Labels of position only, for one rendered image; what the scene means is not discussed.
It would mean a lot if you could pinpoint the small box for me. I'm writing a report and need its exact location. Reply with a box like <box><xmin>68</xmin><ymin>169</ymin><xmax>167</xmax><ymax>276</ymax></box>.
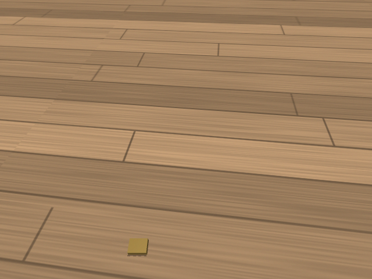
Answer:
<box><xmin>127</xmin><ymin>238</ymin><xmax>149</xmax><ymax>255</ymax></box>

